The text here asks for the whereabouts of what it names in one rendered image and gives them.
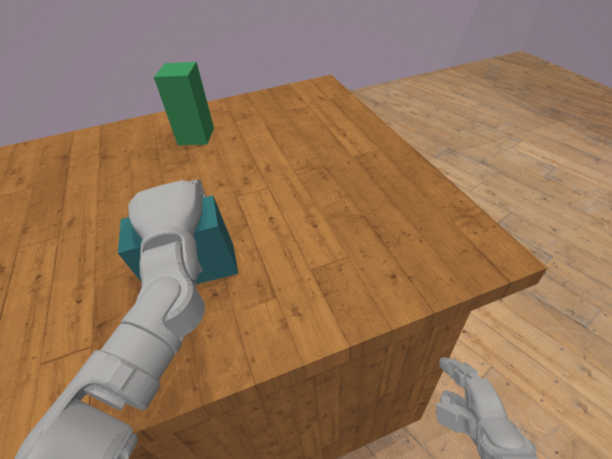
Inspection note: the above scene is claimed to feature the table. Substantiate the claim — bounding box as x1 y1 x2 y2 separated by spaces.
0 75 548 459

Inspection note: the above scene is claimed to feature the robot left forearm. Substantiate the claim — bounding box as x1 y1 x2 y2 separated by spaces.
14 228 205 459

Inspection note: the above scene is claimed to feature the robot left hand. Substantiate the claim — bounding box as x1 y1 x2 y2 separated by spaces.
128 179 207 275

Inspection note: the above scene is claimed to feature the robot left upper arm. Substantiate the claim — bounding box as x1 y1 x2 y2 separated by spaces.
27 399 138 459

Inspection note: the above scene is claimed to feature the sponge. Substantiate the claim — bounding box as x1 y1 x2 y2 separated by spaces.
118 195 238 284

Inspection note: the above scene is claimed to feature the robot right forearm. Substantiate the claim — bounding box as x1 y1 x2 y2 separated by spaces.
476 416 539 459

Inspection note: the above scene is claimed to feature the robot right hand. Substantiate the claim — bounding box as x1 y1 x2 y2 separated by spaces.
436 358 509 444

